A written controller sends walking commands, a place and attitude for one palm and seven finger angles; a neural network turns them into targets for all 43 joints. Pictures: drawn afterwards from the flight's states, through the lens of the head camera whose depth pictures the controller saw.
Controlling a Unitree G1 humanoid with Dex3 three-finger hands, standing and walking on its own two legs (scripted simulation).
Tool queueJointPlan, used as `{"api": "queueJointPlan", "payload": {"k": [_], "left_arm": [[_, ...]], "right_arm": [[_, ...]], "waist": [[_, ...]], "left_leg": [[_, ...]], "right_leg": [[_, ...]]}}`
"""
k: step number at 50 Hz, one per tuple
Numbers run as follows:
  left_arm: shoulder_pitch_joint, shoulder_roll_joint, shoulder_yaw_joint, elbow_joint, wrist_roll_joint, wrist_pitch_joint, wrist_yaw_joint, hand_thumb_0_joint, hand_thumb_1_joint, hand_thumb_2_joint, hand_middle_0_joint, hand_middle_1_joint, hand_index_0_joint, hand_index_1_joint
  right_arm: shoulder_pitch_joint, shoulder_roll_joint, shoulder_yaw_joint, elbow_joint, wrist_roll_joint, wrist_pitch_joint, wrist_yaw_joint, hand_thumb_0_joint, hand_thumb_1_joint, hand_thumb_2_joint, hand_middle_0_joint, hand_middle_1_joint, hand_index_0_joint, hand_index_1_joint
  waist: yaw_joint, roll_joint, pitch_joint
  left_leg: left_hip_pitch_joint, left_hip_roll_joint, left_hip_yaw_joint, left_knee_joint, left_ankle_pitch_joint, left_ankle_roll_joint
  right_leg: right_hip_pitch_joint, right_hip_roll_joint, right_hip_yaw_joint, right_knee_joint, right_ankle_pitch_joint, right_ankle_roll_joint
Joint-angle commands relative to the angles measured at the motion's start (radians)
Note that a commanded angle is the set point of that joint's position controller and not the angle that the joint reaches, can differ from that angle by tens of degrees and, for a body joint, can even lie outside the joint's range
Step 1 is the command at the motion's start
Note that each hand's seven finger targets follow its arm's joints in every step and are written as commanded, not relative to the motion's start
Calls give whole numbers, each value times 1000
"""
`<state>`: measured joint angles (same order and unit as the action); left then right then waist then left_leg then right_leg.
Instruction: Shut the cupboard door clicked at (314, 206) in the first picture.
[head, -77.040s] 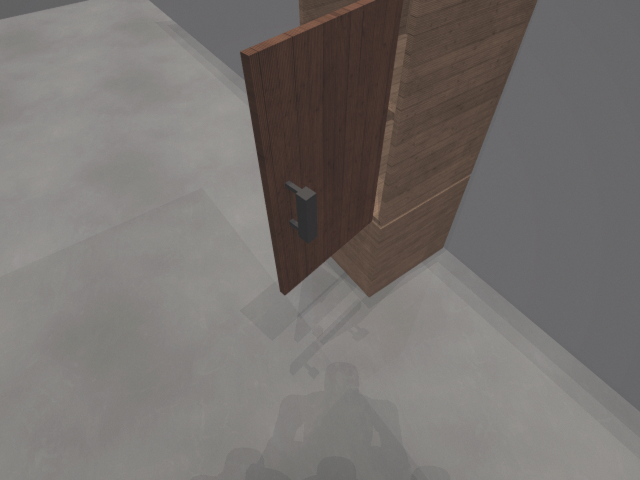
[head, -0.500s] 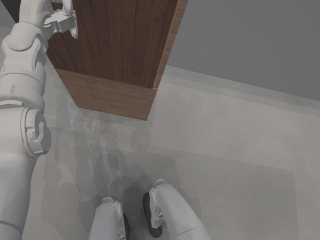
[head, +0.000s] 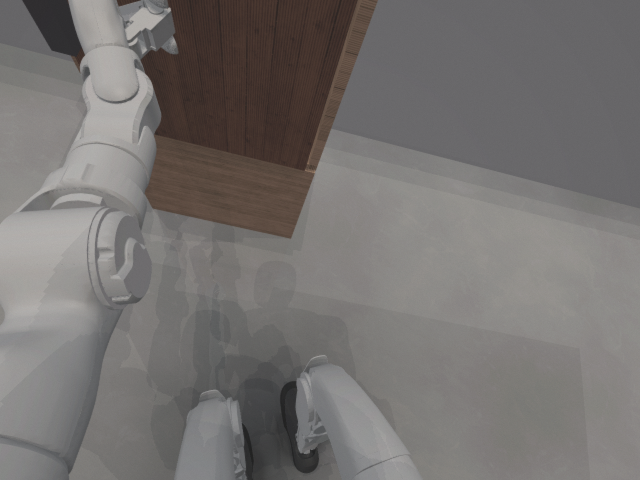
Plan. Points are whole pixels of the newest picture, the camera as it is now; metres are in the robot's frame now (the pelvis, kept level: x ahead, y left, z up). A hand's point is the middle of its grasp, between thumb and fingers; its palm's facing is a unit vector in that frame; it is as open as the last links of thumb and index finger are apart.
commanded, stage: pull the fist back off the door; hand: left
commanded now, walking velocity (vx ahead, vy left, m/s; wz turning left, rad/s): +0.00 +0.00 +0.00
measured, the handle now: out of the picture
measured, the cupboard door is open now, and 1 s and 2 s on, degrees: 0 0 0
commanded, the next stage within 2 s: draw the hand back to the body in 0.64 s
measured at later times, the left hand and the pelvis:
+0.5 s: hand (174, 66) +0.56 +0.06 +0.07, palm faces +0.07 -1.00 -0.01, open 3.1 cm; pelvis +0.02 -0.01 +0.03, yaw +0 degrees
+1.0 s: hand (121, 93) +0.49 +0.10 +0.12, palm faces +0.08 -0.99 -0.08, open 3.1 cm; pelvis +0.03 -0.01 +0.06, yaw +0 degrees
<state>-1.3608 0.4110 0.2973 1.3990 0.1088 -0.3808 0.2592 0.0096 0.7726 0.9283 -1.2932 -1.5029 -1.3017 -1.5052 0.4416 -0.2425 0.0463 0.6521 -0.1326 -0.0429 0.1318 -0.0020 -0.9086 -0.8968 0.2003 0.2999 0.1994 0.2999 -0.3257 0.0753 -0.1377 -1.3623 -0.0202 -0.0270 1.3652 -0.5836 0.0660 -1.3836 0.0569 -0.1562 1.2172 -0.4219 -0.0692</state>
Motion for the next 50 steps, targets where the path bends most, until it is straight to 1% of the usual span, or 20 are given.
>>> {"api": "queueJointPlan", "payload": {"k": [1,4,7,10,13,15,18,22,23,26,28,30,32,35,38,39,42,43,45,50], "left_arm": [[-617,137,-53,-236,99,-135,17,0,900,900,-1300,-1500,-1300,-1500],[-550,161,-21,-137,44,-89,-36,0,900,900,-1300,-1500,-1300,-1500],[-490,195,34,-146,-13,-67,-61,0,900,900,-1300,-1500,-1300,-1500],[-390,191,68,-191,-43,-104,-71,0,900,900,-1300,-1500,-1300,-1500],[-291,116,24,-226,-44,-144,-83,0,900,900,-1300,-1500,-1300,-1500],[-206,130,49,-259,-51,-157,-89,0,900,900,-1300,-1500,-1300,-1500],[-174,31,-18,-298,-70,-160,-102,0,900,900,-1300,-1500,-1300,-1500],[-176,27,-5,-389,-98,-187,-92,0,900,900,-1300,-1500,-1300,-1500],[-202,20,-10,-454,-103,-212,-86,0,900,900,-1300,-1500,-1300,-1500],[-161,-49,-60,-494,-99,-257,-74,0,900,900,-1300,-1500,-1300,-1500],[-90,-50,-63,-500,-94,-273,-71,0,900,900,-1300,-1500,-1300,-1500],[-63,-53,-70,-444,-76,-267,-68,0,900,900,-1300,-1500,-1300,-1500],[-38,-76,-91,-352,-64,-237,-68,0,900,900,-1300,-1500,-1300,-1500],[-57,-78,-89,-317,-72,-218,-63,0,900,900,-1300,-1500,-1300,-1500],[-83,-68,-69,-330,-104,-228,-70,0,900,900,-1300,-1500,-1300,-1500],[-41,-12,-13,-371,-112,-239,-73,0,900,900,-1300,-1500,-1300,-1500],[101,39,16,-569,-124,-277,-105,0,900,900,-1300,-1500,-1300,-1500],[158,27,-4,-629,-126,-278,-117,0,900,900,-1300,-1500,-1300,-1500],[311,-26,-55,-702,-133,-240,-143,0,900,900,-1300,-1500,-1300,-1500],[479,-97,-105,-845,-230,-88,-201,0,900,900,-1300,-1500,-1300,-1500]], "right_arm": [[288,-229,-95,29,0,17,13,0,-900,-900,200,300,200,300],[276,-232,-82,18,23,23,3,0,-900,-900,200,300,200,300],[259,-225,-69,-13,36,19,-10,0,-900,-900,200,300,200,300],[259,-215,-71,-27,37,13,-12,0,-900,-900,200,300,200,300],[260,-208,-80,-27,39,11,-6,0,-900,-900,200,300,200,300],[254,-210,-87,-33,44,14,-6,0,-900,-900,200,300,200,300],[246,-199,-98,-36,53,24,-8,0,-900,-900,200,300,200,300],[219,-192,-109,-40,60,33,-17,0,-900,-900,200,300,200,300],[216,-190,-111,-43,58,31,-20,0,-900,-900,200,300,200,300],[189,-179,-120,-36,54,31,-17,0,-900,-900,200,300,200,300],[182,-180,-123,-35,55,35,-18,0,-900,-900,200,300,200,300],[168,-178,-124,-27,56,46,-23,0,-900,-900,200,300,200,300],[150,-175,-119,-26,63,57,-26,0,-900,-900,200,300,200,300],[128,-176,-114,-35,68,63,-35,0,-900,-900,200,300,200,300],[112,-173,-109,-45,67,58,-44,0,-900,-900,200,300,200,300],[109,-176,-112,-56,68,58,-45,0,-900,-900,200,300,200,300],[81,-167,-115,-109,76,61,-45,0,-900,-900,200,300,200,300],[83,-165,-116,-126,82,64,-44,0,-900,-900,200,300,200,300],[65,-157,-117,-151,101,75,-42,0,-900,-900,200,300,200,300],[23,-155,-112,-198,150,87,-81,0,-900,-900,200,300,200,300]], "waist": [[-79,246,-638],[-75,161,-572],[-39,124,-542],[0,102,-581],[10,74,-563],[47,62,-577],[40,42,-558],[55,27,-566],[63,66,-598],[71,97,-621],[82,70,-621],[75,34,-574],[61,-10,-465],[56,-35,-444],[58,-41,-475],[100,-22,-538],[195,70,-743],[203,71,-770],[220,29,-717],[208,-158,-463]], "left_leg": [[550,50,-163,-182,409,-66],[419,36,-132,-215,291,-40],[316,22,-87,-239,229,-26],[333,25,-77,-237,278,-28],[370,27,-72,-246,320,-30],[366,23,-52,-247,339,-32],[390,17,-42,-262,345,-32],[410,10,-28,-273,342,-32],[459,10,-30,-272,377,-35],[547,12,-36,-270,446,-45],[558,10,-31,-271,482,-46],[522,10,-29,-273,467,-45],[437,2,-15,-284,378,-37],[401,-6,-14,-291,331,-32],[384,-11,-11,-280,326,-30],[412,-12,-10,-287,357,-35],[564,-12,3,-317,507,-48],[613,-8,-2,-329,562,-52],[645,0,7,-372,582,-50],[596,-9,40,-499,408,-26]], "right_leg": [[273,-11,122,-130,183,42],[374,-10,137,-163,149,45],[490,-14,171,-197,127,42],[527,-16,175,-186,183,39],[537,-14,170,-182,240,40],[584,-15,179,-186,274,38],[602,-16,178,-201,304,42],[650,-19,190,-217,315,47],[640,-19,186,-205,344,44],[616,-19,173,-198,382,45],[642,-19,173,-193,428,45],[644,-23,173,-194,431,49],[641,-26,182,-219,374,53],[648,-30,191,-229,342,53],[674,-32,204,-223,352,51],[720,-33,206,-214,381,48],[855,-33,206,-200,533,38],[875,-29,199,-197,577,36],[918,-25,191,-245,592,42],[1045,-29,211,-413,509,64]]}}
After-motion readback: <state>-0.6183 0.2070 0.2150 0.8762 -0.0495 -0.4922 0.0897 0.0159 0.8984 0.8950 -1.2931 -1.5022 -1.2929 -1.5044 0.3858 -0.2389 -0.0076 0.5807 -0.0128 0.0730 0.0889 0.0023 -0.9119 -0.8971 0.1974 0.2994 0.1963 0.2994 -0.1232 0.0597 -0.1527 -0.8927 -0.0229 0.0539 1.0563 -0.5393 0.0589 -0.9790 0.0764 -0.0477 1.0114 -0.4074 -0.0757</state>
